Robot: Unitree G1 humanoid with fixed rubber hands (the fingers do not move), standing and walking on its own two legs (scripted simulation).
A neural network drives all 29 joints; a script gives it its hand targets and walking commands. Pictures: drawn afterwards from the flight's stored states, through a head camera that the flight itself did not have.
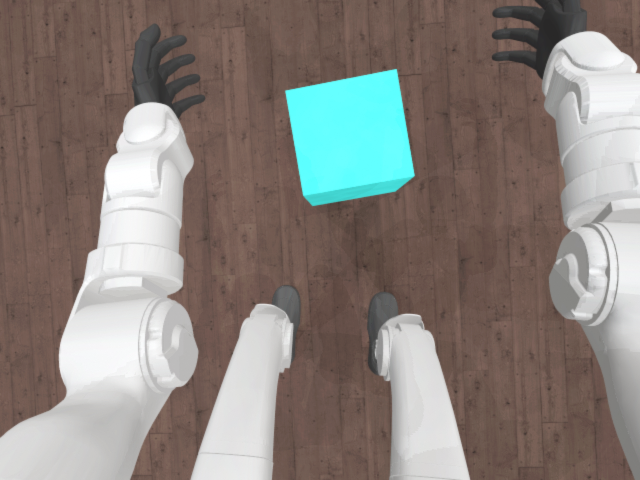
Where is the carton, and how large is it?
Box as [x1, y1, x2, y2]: [285, 69, 414, 205]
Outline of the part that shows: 396,69 285,91 303,195 312,205 394,191 414,175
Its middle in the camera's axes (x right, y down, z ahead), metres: +0.07 -0.21 +0.84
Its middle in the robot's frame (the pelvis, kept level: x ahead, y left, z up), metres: +0.55 +0.01 -0.53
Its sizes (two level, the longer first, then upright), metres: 0.210 0.200 0.250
